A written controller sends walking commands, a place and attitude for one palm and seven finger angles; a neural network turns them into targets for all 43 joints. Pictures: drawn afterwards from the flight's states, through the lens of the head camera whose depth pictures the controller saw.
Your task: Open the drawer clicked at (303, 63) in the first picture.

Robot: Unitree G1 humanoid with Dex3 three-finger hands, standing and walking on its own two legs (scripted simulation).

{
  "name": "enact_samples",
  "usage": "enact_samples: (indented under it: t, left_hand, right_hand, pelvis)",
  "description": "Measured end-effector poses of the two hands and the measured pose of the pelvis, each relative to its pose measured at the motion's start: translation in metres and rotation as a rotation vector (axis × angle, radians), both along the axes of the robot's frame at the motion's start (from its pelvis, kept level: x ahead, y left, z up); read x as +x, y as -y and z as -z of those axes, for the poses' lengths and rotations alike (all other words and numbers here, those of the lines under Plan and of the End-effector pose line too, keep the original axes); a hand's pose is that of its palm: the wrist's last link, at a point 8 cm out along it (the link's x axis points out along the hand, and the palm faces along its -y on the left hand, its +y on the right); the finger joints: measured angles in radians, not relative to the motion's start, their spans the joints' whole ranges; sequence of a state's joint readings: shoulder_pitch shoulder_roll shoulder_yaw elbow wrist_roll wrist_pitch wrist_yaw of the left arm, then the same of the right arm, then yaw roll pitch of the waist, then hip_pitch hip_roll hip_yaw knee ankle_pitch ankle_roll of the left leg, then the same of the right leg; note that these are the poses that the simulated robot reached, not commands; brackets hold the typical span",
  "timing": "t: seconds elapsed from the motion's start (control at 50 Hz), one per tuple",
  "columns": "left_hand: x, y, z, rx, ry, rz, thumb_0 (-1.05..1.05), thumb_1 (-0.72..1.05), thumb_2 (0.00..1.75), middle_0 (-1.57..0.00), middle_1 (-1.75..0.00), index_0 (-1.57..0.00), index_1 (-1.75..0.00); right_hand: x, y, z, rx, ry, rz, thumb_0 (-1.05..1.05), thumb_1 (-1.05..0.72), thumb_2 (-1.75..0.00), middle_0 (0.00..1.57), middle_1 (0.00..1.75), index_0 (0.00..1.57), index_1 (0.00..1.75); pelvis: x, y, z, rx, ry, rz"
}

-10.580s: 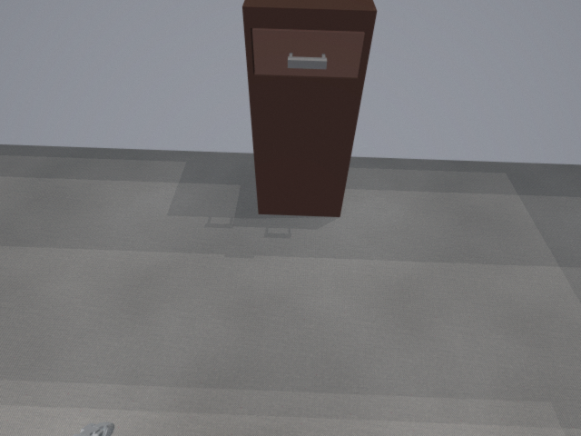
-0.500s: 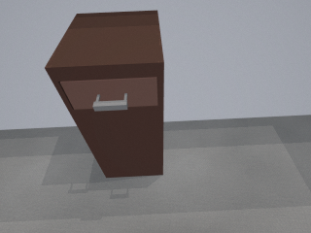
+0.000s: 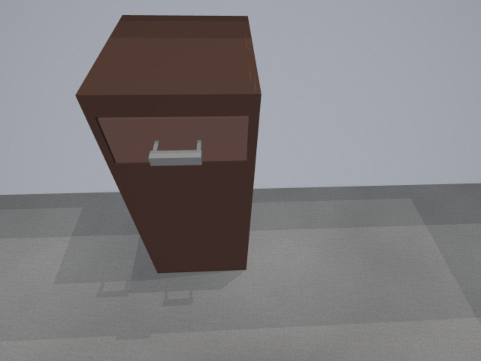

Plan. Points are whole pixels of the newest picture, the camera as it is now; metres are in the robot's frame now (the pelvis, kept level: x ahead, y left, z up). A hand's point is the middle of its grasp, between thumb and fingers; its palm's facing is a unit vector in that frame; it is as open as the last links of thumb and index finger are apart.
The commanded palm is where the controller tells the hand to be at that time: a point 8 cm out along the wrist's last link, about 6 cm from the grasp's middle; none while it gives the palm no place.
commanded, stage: raise the hand with hooked fingers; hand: left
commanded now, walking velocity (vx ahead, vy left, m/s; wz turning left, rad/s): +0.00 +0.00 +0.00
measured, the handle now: (177, 151) +0.56 +0.19 -0.01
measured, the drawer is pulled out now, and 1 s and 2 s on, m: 0.00 0.00 0.00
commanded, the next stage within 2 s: move the hooked fingers above the handle in 1.96 s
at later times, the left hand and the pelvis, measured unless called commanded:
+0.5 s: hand (128, 355) +0.15 +0.19 -0.07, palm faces -0.04 -0.12 -0.99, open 8.6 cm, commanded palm +0.15 +0.21 +0.00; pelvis -0.02 -0.03 -0.04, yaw -1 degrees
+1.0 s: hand (121, 280) +0.24 +0.21 +0.02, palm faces +0.06 -0.07 -1.00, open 11.6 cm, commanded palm +0.22 +0.21 +0.08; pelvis +0.01 -0.04 -0.02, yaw +0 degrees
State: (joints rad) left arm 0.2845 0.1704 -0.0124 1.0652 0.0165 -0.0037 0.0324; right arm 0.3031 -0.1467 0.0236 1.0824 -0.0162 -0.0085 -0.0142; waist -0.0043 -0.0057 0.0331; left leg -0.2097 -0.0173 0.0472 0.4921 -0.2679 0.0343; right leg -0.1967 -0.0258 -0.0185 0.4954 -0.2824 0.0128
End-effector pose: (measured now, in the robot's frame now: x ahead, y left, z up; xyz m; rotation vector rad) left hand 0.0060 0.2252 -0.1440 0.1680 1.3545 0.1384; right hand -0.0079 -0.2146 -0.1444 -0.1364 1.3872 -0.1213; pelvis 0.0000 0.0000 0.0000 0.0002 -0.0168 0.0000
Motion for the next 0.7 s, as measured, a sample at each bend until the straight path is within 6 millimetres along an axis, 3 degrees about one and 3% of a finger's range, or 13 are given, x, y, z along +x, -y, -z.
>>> enact_samples:
  t: [0.08,0.1,0.16,0.24,0.3,0.36,0.42,0.5,0.6,0.7]
  left_hand:
    - [-0.005,0.002,0.001,-0.003,-0.022,-0.006,0.00,0.91,0.90,-0.20,-0.30,-0.20,-0.30]
    - [0.004,0.002,-0.004,0.015,0.004,0.043,0.01,0.91,0.90,-0.20,-0.30,-0.20,-0.30]
    - [0.061,-0.010,-0.052,0.209,0.321,0.186,0.02,0.91,0.90,-0.21,-0.31,-0.20,-0.31]
    - [0.135,-0.011,-0.123,0.555,0.661,0.467,0.02,0.87,0.88,-0.21,-0.34,-0.20,-0.34]
    - [0.165,-0.001,-0.157,0.838,0.811,0.678,0.01,0.81,0.86,-0.21,-0.37,-0.20,-0.37]
    - [0.165,0.016,-0.162,0.983,0.864,0.829,0.01,0.76,0.83,-0.21,-0.41,-0.21,-0.41]
    - [0.147,0.029,-0.149,1.029,0.853,0.924,0.00,0.69,0.81,-0.22,-0.45,-0.21,-0.45]
    - [0.122,0.030,-0.131,1.079,0.797,0.924,0.00,0.59,0.77,-0.23,-0.51,-0.23,-0.51]
    - [0.131,0.017,-0.143,1.191,0.809,0.849,0.00,0.46,0.72,-0.26,-0.58,-0.25,-0.58]
    - [0.166,0.012,-0.169,1.226,0.803,0.816,0.00,0.34,0.67,-0.27,-0.66,-0.26,-0.66]
  right_hand:
    - [0.005,0.001,0.000,-0.007,-0.002,-0.001,0.01,-0.91,-0.90,0.20,0.30,0.20,0.30]
    - [0.009,0.003,-0.002,-0.018,0.025,0.000,0.01,-0.91,-0.90,0.20,0.30,0.20,0.30]
    - [0.036,0.015,-0.010,-0.069,0.243,0.010,0.02,-0.92,-0.90,0.20,0.30,0.21,0.30]
    - [0.094,0.030,-0.019,-0.087,0.501,-0.032,0.02,-0.92,-0.90,0.20,0.30,0.20,0.30]
    - [0.142,0.039,-0.033,-0.077,0.642,-0.071,0.02,-0.91,-0.90,0.20,0.30,0.20,0.30]
    - [0.183,0.044,-0.049,-0.060,0.731,-0.119,0.02,-0.91,-0.90,0.20,0.30,0.20,0.30]
    - [0.217,0.045,-0.061,-0.052,0.773,-0.193,0.01,-0.91,-0.90,0.20,0.30,0.20,0.30]
    - [0.246,0.041,-0.061,-0.055,0.776,-0.287,0.01,-0.90,-0.90,0.20,0.30,0.20,0.30]
    - [0.258,0.029,-0.044,-0.029,0.747,-0.332,0.01,-0.90,-0.90,0.20,0.30,0.20,0.30]
    - [0.240,0.018,-0.028,0.034,0.670,-0.283,0.01,-0.90,-0.90,0.20,0.30,0.20,0.30]
  pelvis:
    - [0.003,-0.001,0.000,-0.005,-0.004,0.000]
    - [0.002,-0.002,0.001,-0.005,-0.005,0.005]
    - [0.002,-0.002,0.004,0.021,-0.023,0.015]
    - [-0.005,0.000,0.012,0.020,-0.067,0.003]
    - [-0.009,0.004,0.019,0.025,-0.111,0.032]
    - [-0.013,0.011,0.027,0.035,-0.140,0.058]
    - [-0.015,0.019,0.034,0.046,-0.163,0.058]
    - [-0.016,0.031,0.043,0.044,-0.189,0.027]
    - [-0.015,0.042,0.051,0.027,-0.186,-0.015]
    - [-0.010,0.047,0.044,0.021,-0.156,-0.022]
